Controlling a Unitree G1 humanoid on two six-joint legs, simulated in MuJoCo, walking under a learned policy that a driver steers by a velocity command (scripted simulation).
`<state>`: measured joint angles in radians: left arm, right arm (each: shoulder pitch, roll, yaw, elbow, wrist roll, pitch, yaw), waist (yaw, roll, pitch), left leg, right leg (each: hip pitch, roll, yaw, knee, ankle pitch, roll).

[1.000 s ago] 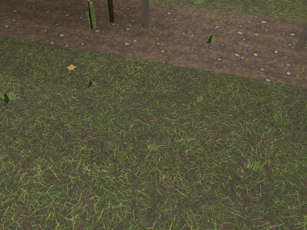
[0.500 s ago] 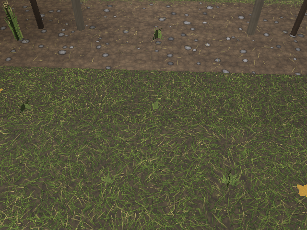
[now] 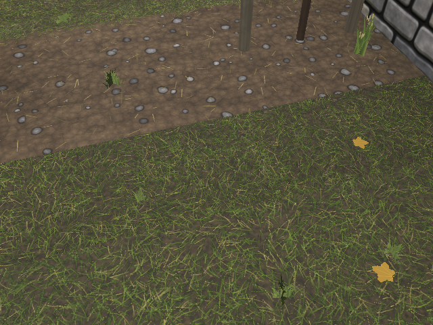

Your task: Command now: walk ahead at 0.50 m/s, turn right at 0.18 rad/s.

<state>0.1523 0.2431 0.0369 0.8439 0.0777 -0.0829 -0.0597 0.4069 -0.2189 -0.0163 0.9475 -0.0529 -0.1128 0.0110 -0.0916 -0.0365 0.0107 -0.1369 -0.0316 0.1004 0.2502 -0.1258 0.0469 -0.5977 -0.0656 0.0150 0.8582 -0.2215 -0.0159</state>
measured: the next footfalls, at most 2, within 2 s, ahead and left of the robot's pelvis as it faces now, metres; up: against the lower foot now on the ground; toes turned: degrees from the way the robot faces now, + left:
right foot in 0.20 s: +0.18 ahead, -0.14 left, +0.00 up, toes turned -5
left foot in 0.70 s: +0.51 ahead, +0.12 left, -0.19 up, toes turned +21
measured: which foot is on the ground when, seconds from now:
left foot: down 0.00-0.22, up 0.24-0.68, down 0.70-1.00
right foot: up 0.00-0.18, down 0.20-0.72, up 0.74-1.00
